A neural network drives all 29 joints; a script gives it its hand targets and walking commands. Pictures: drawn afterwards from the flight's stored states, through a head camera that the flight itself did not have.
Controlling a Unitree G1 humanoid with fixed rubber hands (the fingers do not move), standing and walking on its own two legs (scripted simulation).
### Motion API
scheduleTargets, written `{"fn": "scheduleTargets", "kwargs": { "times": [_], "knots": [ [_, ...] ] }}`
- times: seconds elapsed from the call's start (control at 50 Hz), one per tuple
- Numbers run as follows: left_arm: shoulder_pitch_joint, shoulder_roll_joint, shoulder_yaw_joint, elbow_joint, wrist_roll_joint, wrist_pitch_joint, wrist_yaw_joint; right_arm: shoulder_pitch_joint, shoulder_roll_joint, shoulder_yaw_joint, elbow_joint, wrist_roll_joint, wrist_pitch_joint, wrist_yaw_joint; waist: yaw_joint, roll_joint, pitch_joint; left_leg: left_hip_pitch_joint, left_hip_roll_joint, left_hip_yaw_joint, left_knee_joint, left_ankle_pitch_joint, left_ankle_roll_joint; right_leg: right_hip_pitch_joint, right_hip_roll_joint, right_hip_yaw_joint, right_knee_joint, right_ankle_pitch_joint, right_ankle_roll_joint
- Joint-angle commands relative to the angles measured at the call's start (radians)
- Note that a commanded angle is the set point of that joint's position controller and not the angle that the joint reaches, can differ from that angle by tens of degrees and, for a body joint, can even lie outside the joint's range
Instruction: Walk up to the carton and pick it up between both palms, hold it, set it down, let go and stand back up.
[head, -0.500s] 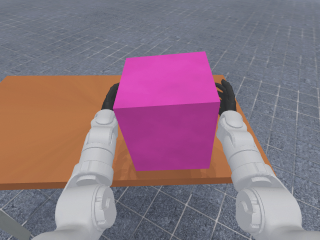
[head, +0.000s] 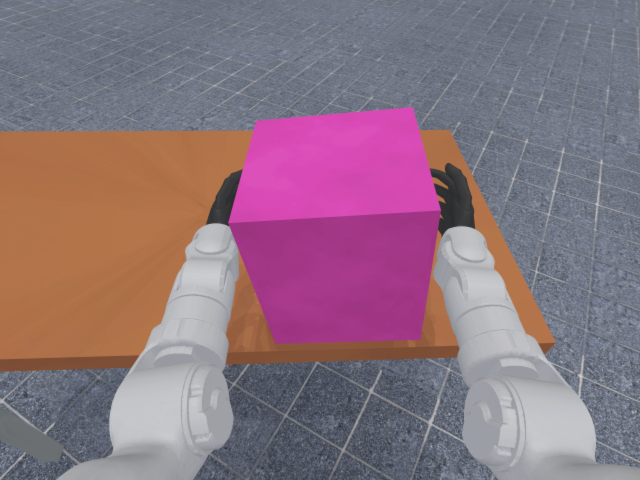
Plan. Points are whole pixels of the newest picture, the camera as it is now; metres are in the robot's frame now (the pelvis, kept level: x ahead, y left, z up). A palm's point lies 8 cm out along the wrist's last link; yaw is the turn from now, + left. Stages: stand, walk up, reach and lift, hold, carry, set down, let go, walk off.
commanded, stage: set down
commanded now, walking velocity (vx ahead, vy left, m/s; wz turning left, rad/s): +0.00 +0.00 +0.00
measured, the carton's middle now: (340, 232) +0.43 -0.03 +0.08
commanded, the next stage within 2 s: none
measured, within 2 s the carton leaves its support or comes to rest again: rests again in 1.26 s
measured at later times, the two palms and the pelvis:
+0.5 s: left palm (227, 232) +0.43 +0.12 +0.09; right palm (453, 238) +0.39 -0.18 +0.10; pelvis +0.00 +0.00 +0.00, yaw +0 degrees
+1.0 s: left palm (231, 244) +0.43 +0.12 +0.07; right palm (452, 252) +0.38 -0.18 +0.08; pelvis +0.00 +0.00 +0.00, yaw +0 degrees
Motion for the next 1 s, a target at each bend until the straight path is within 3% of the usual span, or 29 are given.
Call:
{"fn": "scheduleTargets", "kwargs": {
  "times": [0.0,0.1,0.16,0.22,0.26,0.28,0.3,0.32,0.34,0.36,0.4,0.42,0.46,0.52,0.56,0.62,0.68,0.7,0.72,0.74,0.76,0.78,0.82,0.84,0.88,0.9,0.92,0.94,0.98],
  "knots": [
    [-0.816,-0.535,-0.290,-0.128,-0.099,-0.133,-0.182,-0.656,0.668,0.239,-0.197,-0.120,-0.077,0.135,-0.124,0.031,-0.698,-0.050,-0.072,0.087,-0.119,0.274,-0.056,0.376,-0.033,-0.088,0.147,0.578,0.054],
    [-0.782,-0.551,-0.292,-0.128,-0.095,-0.150,-0.178,-0.633,0.666,0.247,-0.163,-0.118,-0.093,0.130,-0.136,0.055,-0.714,-0.039,-0.073,0.076,-0.096,0.357,-0.067,0.388,-0.038,-0.081,0.144,0.669,0.053],
    [-0.764,-0.556,-0.297,-0.127,-0.084,-0.158,-0.173,-0.579,0.636,0.217,-0.114,-0.132,-0.102,0.134,-0.145,0.090,-0.690,0.016,-0.054,0.076,-0.079,0.398,-0.086,0.324,-0.018,-0.100,0.152,0.596,0.042],
    [-0.765,-0.553,-0.283,-0.094,-0.083,-0.153,-0.176,-0.623,0.668,0.233,-0.154,-0.124,-0.108,0.134,-0.109,0.062,-0.673,-0.018,-0.063,0.084,-0.083,0.379,-0.075,0.341,-0.023,-0.093,0.140,0.601,0.039],
    [-0.717,-0.554,-0.254,-0.035,-0.079,-0.153,-0.182,-0.638,0.651,0.201,-0.168,-0.143,-0.113,0.127,-0.134,0.033,-0.665,-0.056,-0.066,0.085,-0.097,0.312,-0.066,0.359,-0.031,-0.084,0.135,0.609,0.044],
    [-0.764,-0.567,-0.304,-0.113,-0.093,-0.160,-0.177,-0.601,0.649,0.198,-0.171,-0.149,-0.121,0.127,-0.156,0.059,-0.705,-0.039,-0.069,0.087,-0.089,0.333,-0.078,0.365,-0.028,-0.094,0.149,0.604,0.042],
    [-0.705,-0.566,-0.277,-0.067,-0.082,-0.153,-0.175,-0.591,0.645,0.202,-0.155,-0.158,-0.117,0.132,-0.143,0.036,-0.675,-0.011,-0.061,0.083,-0.090,0.363,-0.079,0.335,-0.016,-0.102,0.140,0.599,0.044],
    [-0.762,-0.549,-0.288,-0.094,-0.077,-0.163,-0.176,-0.583,0.657,0.200,-0.116,-0.151,-0.112,0.133,-0.131,0.073,-0.671,-0.010,-0.058,0.090,-0.083,0.362,-0.082,0.325,-0.021,-0.091,0.147,0.577,0.035],
    [-0.740,-0.561,-0.277,-0.119,-0.072,-0.164,-0.169,-0.571,0.657,0.208,-0.130,-0.162,-0.120,0.141,-0.131,0.063,-0.655,0.003,-0.059,0.090,-0.085,0.382,-0.081,0.325,-0.015,-0.101,0.141,0.574,0.037],
    [-0.683,-0.558,-0.264,-0.086,-0.063,-0.160,-0.174,-0.575,0.656,0.222,-0.127,-0.148,-0.125,0.137,-0.120,0.061,-0.645,-0.008,-0.055,0.085,-0.078,0.408,-0.079,0.333,-0.024,-0.089,0.152,0.640,0.042],
    [-0.703,-0.551,-0.255,-0.054,-0.058,-0.152,-0.183,-0.564,0.640,0.190,-0.124,-0.160,-0.125,0.136,-0.131,0.075,-0.599,-0.023,-0.064,0.089,-0.092,0.338,-0.074,0.320,-0.027,-0.093,0.135,0.578,0.037],
    [-0.705,-0.533,-0.239,-0.053,-0.060,-0.154,-0.187,-0.577,0.648,0.174,-0.139,-0.179,-0.124,0.137,-0.121,0.038,-0.606,-0.034,-0.064,0.100,-0.096,0.330,-0.068,0.321,-0.021,-0.092,0.128,0.560,0.043],
    [-0.732,-0.535,-0.263,-0.050,-0.071,-0.166,-0.185,-0.582,0.644,0.171,-0.145,-0.191,-0.135,0.132,-0.152,0.028,-0.664,-0.038,-0.053,0.089,-0.091,0.318,-0.072,0.341,-0.027,-0.098,0.135,0.580,0.041],
    [-0.721,-0.532,-0.226,-0.059,-0.046,-0.175,-0.186,-0.574,0.643,0.146,-0.129,-0.191,-0.140,0.140,-0.122,0.077,-0.612,-0.063,-0.057,0.099,-0.112,0.296,-0.066,0.330,-0.029,-0.092,0.133,0.537,0.037],
    [-0.693,-0.539,-0.209,-0.020,-0.037,-0.181,-0.192,-0.568,0.653,0.163,-0.141,-0.211,-0.145,0.143,-0.114,0.016,-0.610,-0.058,-0.061,0.101,-0.111,0.296,-0.059,0.348,-0.027,-0.092,0.135,0.564,0.046],
    [-0.699,-0.517,-0.195,-0.020,-0.019,-0.196,-0.184,-0.579,0.660,0.176,-0.144,-0.215,-0.159,0.150,-0.085,0.055,-0.634,-0.088,-0.061,0.107,-0.110,0.299,-0.057,0.366,-0.036,-0.081,0.156,0.576,0.046],
    [-0.711,-0.535,-0.217,-0.014,-0.037,-0.214,-0.180,-0.577,0.665,0.149,-0.140,-0.234,-0.169,0.142,-0.127,0.054,-0.660,-0.084,-0.064,0.105,-0.102,0.278,-0.066,0.334,-0.029,-0.087,0.151,0.569,0.044],
    [-0.675,-0.541,-0.213,0.001,-0.034,-0.215,-0.179,-0.553,0.661,0.148,-0.127,-0.226,-0.177,0.143,-0.128,0.056,-0.662,-0.070,-0.054,0.096,-0.104,0.298,-0.066,0.321,-0.029,-0.087,0.148,0.575,0.038],
    [-0.657,-0.533,-0.185,0.015,-0.007,-0.209,-0.186,-0.547,0.677,0.145,-0.111,-0.240,-0.173,0.148,-0.099,0.071,-0.598,-0.087,-0.056,0.105,-0.111,0.276,-0.064,0.327,-0.030,-0.087,0.141,0.549,0.038],
    [-0.712,-0.537,-0.195,-0.022,-0.022,-0.218,-0.185,-0.570,0.671,0.150,-0.149,-0.239,-0.175,0.151,-0.111,0.052,-0.625,-0.077,-0.059,0.109,-0.113,0.268,-0.059,0.336,-0.029,-0.091,0.141,0.543,0.046],
    [-0.683,-0.496,-0.165,0.035,-0.016,-0.222,-0.194,-0.534,0.654,0.125,-0.100,-0.254,-0.163,0.152,-0.112,0.038,-0.561,-0.101,-0.063,0.118,-0.127,0.221,-0.051,0.327,-0.032,-0.084,0.131,0.498,0.043],
    [-0.681,-0.509,-0.184,0.017,-0.012,-0.229,-0.188,-0.555,0.662,0.137,-0.145,-0.244,-0.182,0.150,-0.105,0.042,-0.650,-0.089,-0.062,0.117,-0.106,0.269,-0.059,0.327,-0.030,-0.082,0.155,0.555,0.043],
    [-0.645,-0.505,-0.169,0.024,0.005,-0.222,-0.185,-0.525,0.639,0.107,-0.095,-0.260,-0.176,0.153,-0.109,0.079,-0.581,-0.087,-0.055,0.104,-0.117,0.252,-0.057,0.299,-0.028,-0.094,0.141,0.498,0.040],
    [-0.669,-0.508,-0.163,0.024,0.006,-0.234,-0.189,-0.517,0.661,0.105,-0.120,-0.274,-0.180,0.150,-0.100,0.036,-0.600,-0.081,-0.053,0.113,-0.114,0.266,-0.058,0.315,-0.025,-0.096,0.141,0.516,0.043],
    [-0.656,-0.504,-0.152,0.044,0.018,-0.234,-0.187,-0.523,0.648,0.106,-0.112,-0.280,-0.191,0.151,-0.111,0.053,-0.555,-0.091,-0.056,0.107,-0.114,0.264,-0.064,0.334,-0.028,-0.089,0.156,0.537,0.040],
    [-0.702,-0.521,-0.199,-0.028,-0.006,-0.250,-0.176,-0.515,0.663,0.114,-0.094,-0.272,-0.191,0.155,-0.115,0.081,-0.600,-0.055,-0.053,0.106,-0.103,0.313,-0.071,0.297,-0.023,-0.094,0.151,0.507,0.040],
    [-0.698,-0.529,-0.181,0.004,0.006,-0.250,-0.175,-0.525,0.659,0.099,-0.088,-0.286,-0.201,0.158,-0.115,0.085,-0.619,-0.038,-0.049,0.112,-0.087,0.338,-0.078,0.283,-0.021,-0.091,0.148,0.512,0.028],
    [-0.633,-0.505,-0.122,0.067,0.024,-0.243,-0.180,-0.510,0.654,0.098,-0.087,-0.296,-0.201,0.160,-0.087,0.080,-0.540,-0.086,-0.046,0.115,-0.102,0.306,-0.060,0.305,-0.029,-0.084,0.139,0.509,0.035],
    [-0.636,-0.513,-0.146,0.051,0.023,-0.253,-0.175,-0.500,0.653,0.104,-0.051,-0.278,-0.209,0.159,-0.104,0.084,-0.592,-0.032,-0.043,0.104,-0.078,0.367,-0.075,0.248,-0.019,-0.094,0.146,0.525,0.034]
  ]
}}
